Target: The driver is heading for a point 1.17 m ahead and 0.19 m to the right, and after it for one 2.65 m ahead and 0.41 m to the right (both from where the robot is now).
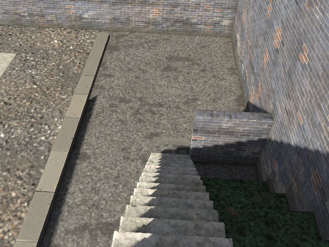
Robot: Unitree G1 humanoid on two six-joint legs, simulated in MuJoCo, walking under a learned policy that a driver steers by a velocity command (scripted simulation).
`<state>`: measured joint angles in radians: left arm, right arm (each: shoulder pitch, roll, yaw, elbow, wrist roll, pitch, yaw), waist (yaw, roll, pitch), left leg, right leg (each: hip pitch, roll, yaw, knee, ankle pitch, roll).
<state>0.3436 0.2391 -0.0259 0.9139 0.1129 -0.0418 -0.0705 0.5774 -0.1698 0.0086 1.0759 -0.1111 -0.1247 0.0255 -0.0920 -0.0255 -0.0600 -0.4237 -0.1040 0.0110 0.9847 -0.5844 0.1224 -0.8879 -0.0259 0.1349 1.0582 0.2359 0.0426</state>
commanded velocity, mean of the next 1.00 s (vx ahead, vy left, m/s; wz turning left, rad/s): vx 0.46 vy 0.00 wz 0.00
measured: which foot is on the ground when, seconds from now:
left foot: down 0.00-0.30, up 0.32-0.80, down 0.82-1.00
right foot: up 0.00-0.30, down 0.32-0.82, up 0.84-1.00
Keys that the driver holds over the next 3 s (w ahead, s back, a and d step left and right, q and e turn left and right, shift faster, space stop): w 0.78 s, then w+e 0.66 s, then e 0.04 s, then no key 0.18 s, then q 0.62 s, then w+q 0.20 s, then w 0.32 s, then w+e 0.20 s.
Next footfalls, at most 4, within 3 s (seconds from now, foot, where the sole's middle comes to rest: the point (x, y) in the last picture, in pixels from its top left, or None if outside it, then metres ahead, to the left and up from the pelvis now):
0.32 right None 0.17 -0.16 -0.93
0.82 left None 0.44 0.11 -1.15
1.38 right None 0.64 -0.19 -1.36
1.74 left None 0.88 -0.10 -1.58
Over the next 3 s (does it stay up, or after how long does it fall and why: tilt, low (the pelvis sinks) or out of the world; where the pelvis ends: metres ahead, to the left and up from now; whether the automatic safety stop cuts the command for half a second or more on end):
stays up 1.03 -0.19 -1.04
